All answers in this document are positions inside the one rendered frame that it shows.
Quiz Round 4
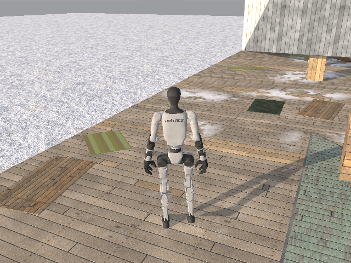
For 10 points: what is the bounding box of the right robot forearm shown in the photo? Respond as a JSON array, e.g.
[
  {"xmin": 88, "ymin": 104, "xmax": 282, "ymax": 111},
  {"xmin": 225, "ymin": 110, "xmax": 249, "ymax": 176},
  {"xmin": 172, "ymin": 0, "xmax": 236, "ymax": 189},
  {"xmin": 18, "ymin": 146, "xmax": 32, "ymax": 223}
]
[{"xmin": 195, "ymin": 133, "xmax": 206, "ymax": 161}]

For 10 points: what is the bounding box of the robot torso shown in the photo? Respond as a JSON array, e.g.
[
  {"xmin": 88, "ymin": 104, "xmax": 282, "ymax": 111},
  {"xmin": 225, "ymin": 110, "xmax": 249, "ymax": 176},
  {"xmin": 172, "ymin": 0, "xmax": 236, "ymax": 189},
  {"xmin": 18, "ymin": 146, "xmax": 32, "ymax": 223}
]
[{"xmin": 162, "ymin": 108, "xmax": 188, "ymax": 164}]

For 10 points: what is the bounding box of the right robot hand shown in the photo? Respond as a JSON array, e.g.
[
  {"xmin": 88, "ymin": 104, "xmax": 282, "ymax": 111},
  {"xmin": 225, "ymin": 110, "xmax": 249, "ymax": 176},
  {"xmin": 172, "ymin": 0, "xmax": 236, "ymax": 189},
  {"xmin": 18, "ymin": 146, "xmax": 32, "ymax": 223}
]
[{"xmin": 195, "ymin": 159, "xmax": 208, "ymax": 174}]

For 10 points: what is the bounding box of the left robot hand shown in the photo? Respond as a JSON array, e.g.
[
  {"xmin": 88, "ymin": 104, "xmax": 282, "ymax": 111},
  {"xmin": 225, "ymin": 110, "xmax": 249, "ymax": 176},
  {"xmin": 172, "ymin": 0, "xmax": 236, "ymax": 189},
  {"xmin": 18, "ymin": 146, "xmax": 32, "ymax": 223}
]
[{"xmin": 144, "ymin": 160, "xmax": 156, "ymax": 175}]

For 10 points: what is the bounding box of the robot left foot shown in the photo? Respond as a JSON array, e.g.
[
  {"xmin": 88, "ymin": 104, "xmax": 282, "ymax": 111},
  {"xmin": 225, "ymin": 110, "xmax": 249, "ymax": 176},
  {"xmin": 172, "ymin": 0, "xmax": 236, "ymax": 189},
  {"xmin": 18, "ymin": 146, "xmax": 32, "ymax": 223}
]
[{"xmin": 162, "ymin": 215, "xmax": 170, "ymax": 228}]

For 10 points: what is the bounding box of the robot left upper arm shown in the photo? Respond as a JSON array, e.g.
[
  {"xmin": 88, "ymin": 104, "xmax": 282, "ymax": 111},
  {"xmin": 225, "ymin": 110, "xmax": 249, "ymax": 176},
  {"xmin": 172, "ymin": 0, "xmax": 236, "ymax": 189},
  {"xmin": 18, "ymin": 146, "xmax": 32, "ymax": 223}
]
[{"xmin": 150, "ymin": 111, "xmax": 163, "ymax": 142}]

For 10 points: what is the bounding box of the left robot forearm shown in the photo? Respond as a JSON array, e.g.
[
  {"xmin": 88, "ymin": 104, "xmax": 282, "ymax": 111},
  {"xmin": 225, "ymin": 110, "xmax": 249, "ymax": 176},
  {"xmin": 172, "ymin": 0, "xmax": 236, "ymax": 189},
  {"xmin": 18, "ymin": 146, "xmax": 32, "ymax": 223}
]
[{"xmin": 144, "ymin": 134, "xmax": 155, "ymax": 161}]

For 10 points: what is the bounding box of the robot right upper arm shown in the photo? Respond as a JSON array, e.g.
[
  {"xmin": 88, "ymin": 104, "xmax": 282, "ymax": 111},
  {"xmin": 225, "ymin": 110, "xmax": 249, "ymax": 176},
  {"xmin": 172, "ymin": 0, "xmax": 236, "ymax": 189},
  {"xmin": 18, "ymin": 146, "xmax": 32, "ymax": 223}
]
[{"xmin": 186, "ymin": 111, "xmax": 200, "ymax": 141}]

